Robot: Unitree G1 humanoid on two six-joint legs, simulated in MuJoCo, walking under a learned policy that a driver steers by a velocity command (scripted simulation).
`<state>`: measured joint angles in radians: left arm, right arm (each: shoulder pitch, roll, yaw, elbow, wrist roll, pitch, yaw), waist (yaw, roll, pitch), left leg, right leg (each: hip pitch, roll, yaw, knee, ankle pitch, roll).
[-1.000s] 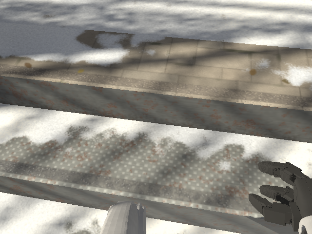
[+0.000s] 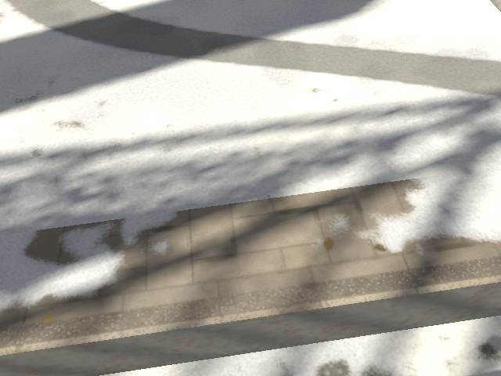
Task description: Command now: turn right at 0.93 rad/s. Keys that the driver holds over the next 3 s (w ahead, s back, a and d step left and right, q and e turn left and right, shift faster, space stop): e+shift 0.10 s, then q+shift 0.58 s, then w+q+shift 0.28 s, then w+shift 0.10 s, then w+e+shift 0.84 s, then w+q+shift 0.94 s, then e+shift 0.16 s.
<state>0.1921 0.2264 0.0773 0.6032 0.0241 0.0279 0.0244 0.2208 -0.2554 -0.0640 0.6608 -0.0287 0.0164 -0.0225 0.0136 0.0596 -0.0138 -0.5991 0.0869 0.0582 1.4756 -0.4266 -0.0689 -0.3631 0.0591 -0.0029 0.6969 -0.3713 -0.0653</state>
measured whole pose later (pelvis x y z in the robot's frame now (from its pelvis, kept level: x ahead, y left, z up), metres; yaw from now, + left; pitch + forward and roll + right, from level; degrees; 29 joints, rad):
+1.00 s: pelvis +0.04 +0.01 +0.02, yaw +27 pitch +6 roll +1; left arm 0.02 0.20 0.00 0.48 0.06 -0.02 0.00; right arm 0.31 -0.24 -0.09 0.72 -0.01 -0.08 -0.05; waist -0.05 -0.03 -0.08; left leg -0.37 -0.15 -0.36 0.45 -0.19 0.16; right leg -0.93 0.02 0.08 1.77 -0.54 -0.02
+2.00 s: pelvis +0.62 -0.02 +0.26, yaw -4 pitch +3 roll -2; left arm 0.21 0.24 0.05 0.70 0.01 0.00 -0.02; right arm 0.34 -0.21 -0.06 0.71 -0.05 -0.12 0.03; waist -0.03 -0.01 -0.05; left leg -0.47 0.10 -0.07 1.69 -0.11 0.05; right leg -0.69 0.18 -0.10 1.19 -0.55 -0.17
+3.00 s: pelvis +1.56 +0.05 +0.36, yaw +33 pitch +3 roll -2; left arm 0.50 0.31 0.05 0.87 0.02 -0.10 0.00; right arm 0.02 -0.34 -0.05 0.59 -0.04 -0.05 0.06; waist 0.09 0.04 0.00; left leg -0.71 -0.02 -0.04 0.91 -0.17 0.07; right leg -0.07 -0.03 -0.09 0.36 -0.33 0.04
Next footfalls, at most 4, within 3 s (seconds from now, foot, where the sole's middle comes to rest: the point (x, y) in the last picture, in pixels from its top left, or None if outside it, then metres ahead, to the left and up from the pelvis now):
0.40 left None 0.07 0.16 -0.75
1.00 right None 0.12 -0.11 -0.55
1.14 right None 0.10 -0.13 -0.75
1.46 left None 0.33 0.12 -0.59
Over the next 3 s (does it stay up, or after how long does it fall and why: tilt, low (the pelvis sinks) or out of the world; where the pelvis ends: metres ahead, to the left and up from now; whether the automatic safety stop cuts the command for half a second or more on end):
stays up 1.56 0.05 0.36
